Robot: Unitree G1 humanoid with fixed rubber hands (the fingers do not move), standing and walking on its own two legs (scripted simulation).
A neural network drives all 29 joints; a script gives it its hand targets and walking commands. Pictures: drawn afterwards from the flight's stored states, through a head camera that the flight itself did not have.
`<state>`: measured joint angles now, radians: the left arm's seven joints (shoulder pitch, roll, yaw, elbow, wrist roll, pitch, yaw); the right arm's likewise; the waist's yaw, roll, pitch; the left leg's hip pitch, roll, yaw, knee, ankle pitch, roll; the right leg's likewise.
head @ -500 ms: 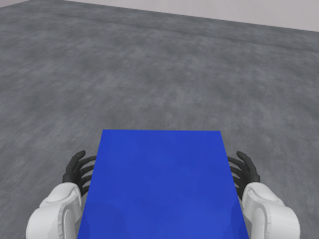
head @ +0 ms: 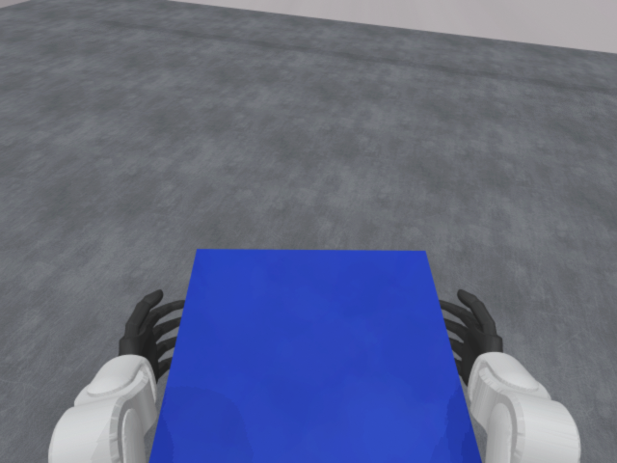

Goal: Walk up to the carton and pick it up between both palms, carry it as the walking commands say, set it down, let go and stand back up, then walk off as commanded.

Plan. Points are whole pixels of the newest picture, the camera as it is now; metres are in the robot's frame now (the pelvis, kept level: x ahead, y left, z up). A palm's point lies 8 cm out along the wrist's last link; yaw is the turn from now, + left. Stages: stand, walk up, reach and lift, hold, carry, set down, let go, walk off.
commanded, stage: carry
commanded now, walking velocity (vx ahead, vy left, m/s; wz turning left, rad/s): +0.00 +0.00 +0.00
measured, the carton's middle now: (310, 381) +0.24 +0.00 +0.02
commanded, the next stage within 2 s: none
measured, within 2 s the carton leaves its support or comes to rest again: neither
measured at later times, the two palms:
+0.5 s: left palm (156, 348) +0.24 +0.17 +0.09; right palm (483, 348) +0.24 -0.20 +0.09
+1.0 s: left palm (97, 367) +0.23 +0.24 +0.08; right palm (427, 365) +0.23 -0.13 +0.08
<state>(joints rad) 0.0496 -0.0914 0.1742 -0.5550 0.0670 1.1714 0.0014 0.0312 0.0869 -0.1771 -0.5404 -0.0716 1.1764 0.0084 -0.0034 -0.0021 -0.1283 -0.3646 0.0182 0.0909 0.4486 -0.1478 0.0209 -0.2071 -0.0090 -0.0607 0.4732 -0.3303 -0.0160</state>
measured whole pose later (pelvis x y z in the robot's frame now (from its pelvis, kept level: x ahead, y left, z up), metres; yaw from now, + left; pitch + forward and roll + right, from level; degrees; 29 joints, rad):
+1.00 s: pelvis +0.01 +0.05 -0.01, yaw -1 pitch +4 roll +0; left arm 0.08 -0.11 0.18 -0.63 0.06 1.16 -0.01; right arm 0.07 0.10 -0.18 -0.63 -0.08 1.17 0.02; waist 0.02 0.00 -0.08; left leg -0.43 -0.04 0.16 0.59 -0.24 0.09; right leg -0.28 -0.10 -0.02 0.62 -0.41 0.07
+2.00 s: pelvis -0.03 +0.09 +0.01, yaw -2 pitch +4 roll +4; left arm 0.07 -0.13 0.19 -0.65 0.06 1.17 -0.01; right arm 0.04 0.09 -0.17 -0.63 -0.07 1.18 0.02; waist 0.00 -0.02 -0.06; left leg -0.53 0.02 0.05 0.92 -0.40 -0.05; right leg -0.29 -0.13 -0.07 0.49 -0.27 0.02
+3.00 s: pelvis -0.08 +0.33 -0.01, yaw -1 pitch +4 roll +1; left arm 0.05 -0.12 0.17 -0.59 0.07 1.16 -0.02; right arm 0.06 0.10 -0.17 -0.63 -0.10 1.17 0.02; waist 0.02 0.03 -0.09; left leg -0.45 -0.02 0.11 0.70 -0.36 0.02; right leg -0.35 -0.02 -0.11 0.58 -0.30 -0.03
